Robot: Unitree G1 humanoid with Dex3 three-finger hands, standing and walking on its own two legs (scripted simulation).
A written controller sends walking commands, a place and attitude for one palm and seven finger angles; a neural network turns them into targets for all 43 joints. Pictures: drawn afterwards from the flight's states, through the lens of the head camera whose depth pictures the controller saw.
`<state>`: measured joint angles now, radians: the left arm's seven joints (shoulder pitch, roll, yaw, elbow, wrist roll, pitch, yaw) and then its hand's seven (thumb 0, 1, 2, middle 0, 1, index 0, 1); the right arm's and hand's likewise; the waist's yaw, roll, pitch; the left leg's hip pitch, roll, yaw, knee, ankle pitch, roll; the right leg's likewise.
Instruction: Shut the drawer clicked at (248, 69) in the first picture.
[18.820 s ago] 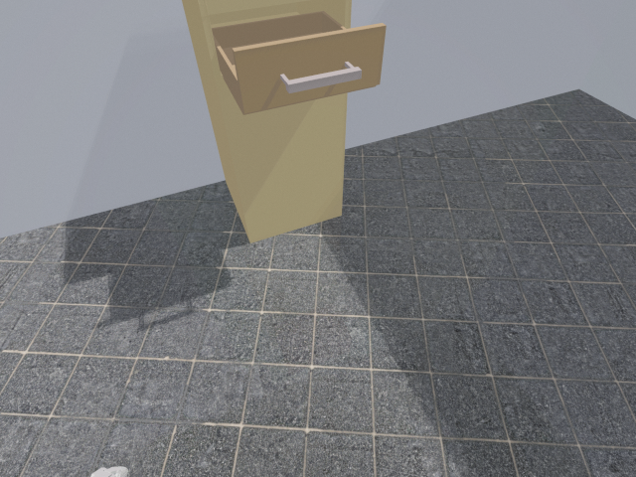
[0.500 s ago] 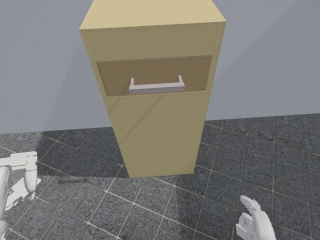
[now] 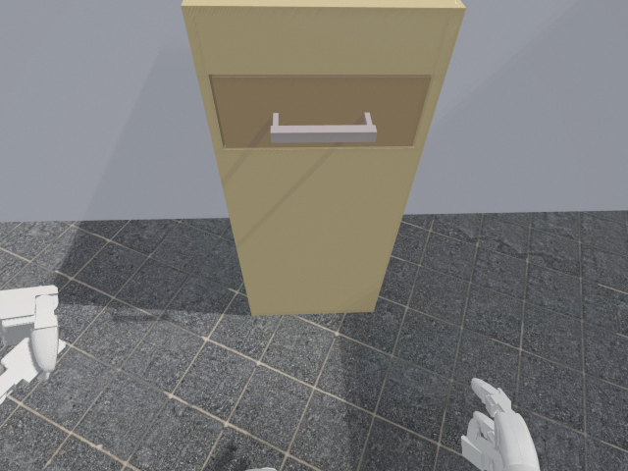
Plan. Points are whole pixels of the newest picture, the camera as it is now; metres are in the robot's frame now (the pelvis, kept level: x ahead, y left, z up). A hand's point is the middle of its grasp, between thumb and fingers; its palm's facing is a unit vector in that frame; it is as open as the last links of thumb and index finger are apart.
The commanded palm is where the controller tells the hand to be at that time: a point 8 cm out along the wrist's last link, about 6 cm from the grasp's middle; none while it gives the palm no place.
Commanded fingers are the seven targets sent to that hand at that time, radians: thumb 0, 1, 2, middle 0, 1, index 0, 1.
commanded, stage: step back with the hand held close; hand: left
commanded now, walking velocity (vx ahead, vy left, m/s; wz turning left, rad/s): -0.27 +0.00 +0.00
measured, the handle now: (322, 126) +0.68 +0.03 +0.05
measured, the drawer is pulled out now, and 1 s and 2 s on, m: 0.00 0.00 0.00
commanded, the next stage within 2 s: stop stepping back and stand still in 0.66 s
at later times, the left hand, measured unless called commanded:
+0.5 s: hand (0, 386) +0.16 +0.26 +0.17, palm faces +0.35 -0.79 -0.51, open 3.2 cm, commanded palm +0.08 +0.29 +0.18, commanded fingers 0.00 0.90 0.90 -1.40 -1.60 -1.40 -1.60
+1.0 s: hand out of the picture +0.09 +0.24 +0.16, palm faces +0.36 -0.84 -0.41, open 3.2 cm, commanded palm +0.03 +0.27 +0.18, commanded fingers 0.00 0.90 0.90 -1.40 -1.60 -1.40 -1.60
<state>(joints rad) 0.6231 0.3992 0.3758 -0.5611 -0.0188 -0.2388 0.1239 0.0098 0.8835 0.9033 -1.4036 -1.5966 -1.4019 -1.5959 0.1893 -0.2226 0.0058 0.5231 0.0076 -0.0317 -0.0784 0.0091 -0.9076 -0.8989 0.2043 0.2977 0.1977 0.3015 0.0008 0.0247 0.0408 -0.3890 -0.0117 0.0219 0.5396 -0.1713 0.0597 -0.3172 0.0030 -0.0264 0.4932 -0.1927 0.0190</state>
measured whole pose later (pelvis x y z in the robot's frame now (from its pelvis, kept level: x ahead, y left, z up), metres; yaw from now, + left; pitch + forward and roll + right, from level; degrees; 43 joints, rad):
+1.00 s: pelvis -0.10 +0.00 -0.01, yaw -1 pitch -2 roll -3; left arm 0.61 0.40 0.37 -0.50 -0.05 -0.24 0.13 0.01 0.88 0.90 -1.41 -1.60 -1.41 -1.60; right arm 0.30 -0.26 -0.01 0.64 0.00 -0.08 -0.10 0.01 -0.91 -0.90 0.20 0.30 0.20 0.30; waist -0.03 0.01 -0.05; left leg -0.43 0.00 -0.01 0.51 -0.06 0.03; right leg -0.02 0.05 0.00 0.46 -0.42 -0.01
